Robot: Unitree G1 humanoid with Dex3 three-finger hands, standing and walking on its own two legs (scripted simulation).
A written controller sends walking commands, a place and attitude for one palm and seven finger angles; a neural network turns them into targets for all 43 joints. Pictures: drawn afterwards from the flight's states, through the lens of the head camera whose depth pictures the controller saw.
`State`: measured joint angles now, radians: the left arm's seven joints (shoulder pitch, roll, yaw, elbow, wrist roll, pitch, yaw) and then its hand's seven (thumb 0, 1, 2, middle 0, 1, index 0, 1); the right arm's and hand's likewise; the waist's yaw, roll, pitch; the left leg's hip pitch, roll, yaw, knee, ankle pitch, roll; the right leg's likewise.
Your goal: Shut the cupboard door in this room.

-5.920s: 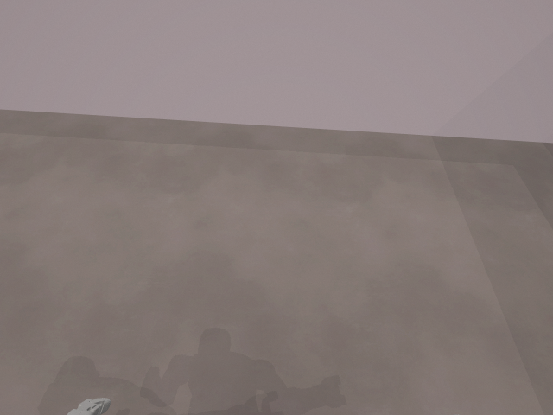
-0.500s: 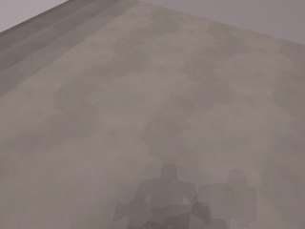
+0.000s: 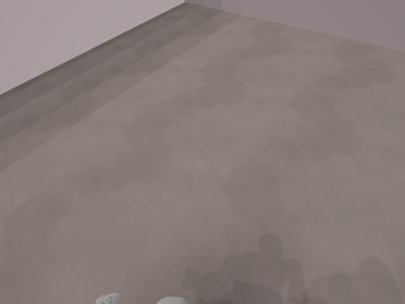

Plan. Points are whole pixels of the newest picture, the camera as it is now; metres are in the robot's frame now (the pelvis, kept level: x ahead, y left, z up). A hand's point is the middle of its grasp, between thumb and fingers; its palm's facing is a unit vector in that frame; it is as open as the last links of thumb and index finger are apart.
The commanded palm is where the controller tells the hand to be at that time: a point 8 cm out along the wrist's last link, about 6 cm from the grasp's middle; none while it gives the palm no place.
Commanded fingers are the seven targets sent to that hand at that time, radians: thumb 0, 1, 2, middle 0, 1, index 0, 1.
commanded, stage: turn or walk to find it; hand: left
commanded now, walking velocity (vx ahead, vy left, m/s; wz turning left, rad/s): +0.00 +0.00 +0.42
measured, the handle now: out of the picture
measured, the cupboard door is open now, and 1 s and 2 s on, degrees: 74 74 74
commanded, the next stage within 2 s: none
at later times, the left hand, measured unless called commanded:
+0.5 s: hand out of the picture -0.06 +0.24 -0.18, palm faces +0.28 -0.93 -0.25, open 7.4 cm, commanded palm none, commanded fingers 0.00 0.90 0.90 -0.20 -0.30 -0.20 -0.30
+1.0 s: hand out of the picture -0.05 +0.18 -0.15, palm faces +0.42 -0.87 -0.26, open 7.4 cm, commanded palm none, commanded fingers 0.00 0.90 0.90 -0.20 -0.30 -0.20 -0.30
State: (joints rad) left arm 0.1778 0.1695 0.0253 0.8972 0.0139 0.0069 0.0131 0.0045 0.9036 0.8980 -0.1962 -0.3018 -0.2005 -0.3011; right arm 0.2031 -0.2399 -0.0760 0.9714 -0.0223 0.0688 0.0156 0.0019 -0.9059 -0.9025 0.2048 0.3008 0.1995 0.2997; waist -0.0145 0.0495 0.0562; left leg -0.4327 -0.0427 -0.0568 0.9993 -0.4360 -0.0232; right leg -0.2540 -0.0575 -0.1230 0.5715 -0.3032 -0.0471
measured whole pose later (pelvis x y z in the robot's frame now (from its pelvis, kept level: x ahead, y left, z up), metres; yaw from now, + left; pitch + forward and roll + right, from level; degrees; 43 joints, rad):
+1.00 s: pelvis -0.05 -0.02 +0.01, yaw +25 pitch -1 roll +2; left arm 0.21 0.16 0.02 0.92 0.02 0.01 0.02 0.01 0.90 0.90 -0.20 -0.30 -0.20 -0.30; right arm 0.23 -0.25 -0.09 0.99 -0.03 0.08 0.02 0.00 -0.91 -0.90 0.20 0.30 0.20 0.30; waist -0.02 0.03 0.06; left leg -0.48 0.01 -0.02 1.13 -0.37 -0.05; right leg -0.22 -0.08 -0.18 0.51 -0.27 -0.03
